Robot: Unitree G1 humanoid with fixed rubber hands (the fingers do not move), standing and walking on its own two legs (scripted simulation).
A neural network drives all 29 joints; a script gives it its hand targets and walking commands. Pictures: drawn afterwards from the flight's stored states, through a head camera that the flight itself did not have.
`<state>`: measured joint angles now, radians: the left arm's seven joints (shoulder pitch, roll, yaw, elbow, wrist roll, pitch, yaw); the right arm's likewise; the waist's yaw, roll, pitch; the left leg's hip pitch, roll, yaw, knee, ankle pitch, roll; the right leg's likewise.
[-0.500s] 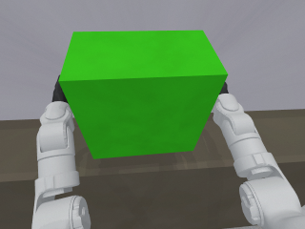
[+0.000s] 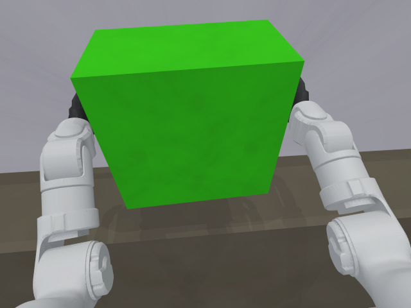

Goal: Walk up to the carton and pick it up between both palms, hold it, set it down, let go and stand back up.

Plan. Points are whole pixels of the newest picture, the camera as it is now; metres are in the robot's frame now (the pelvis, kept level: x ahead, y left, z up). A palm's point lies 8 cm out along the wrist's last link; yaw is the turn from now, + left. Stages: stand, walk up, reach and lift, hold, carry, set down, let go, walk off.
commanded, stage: reach and lift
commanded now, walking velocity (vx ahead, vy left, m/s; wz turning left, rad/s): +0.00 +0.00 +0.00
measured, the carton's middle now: (192, 121) +0.39 +0.02 +0.22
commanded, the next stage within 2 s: hold in 0.94 s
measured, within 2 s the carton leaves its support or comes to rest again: neither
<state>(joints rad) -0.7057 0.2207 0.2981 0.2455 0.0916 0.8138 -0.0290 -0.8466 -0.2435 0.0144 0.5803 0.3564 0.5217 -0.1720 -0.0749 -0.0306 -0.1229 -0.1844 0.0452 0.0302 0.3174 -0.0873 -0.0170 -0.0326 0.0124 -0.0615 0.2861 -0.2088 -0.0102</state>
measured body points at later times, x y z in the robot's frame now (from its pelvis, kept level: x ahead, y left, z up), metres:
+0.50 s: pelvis +0.00 +0.01 +0.00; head -0.07 +0.03 +0.44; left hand +0.38 +0.21 +0.25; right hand +0.39 -0.18 +0.29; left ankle +0.06 +0.13 -0.75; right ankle -0.03 -0.11 -0.75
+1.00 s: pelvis +0.00 +0.01 +0.00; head -0.08 +0.02 +0.44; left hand +0.38 +0.21 +0.27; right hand +0.39 -0.18 +0.31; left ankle +0.06 +0.13 -0.75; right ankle -0.03 -0.11 -0.75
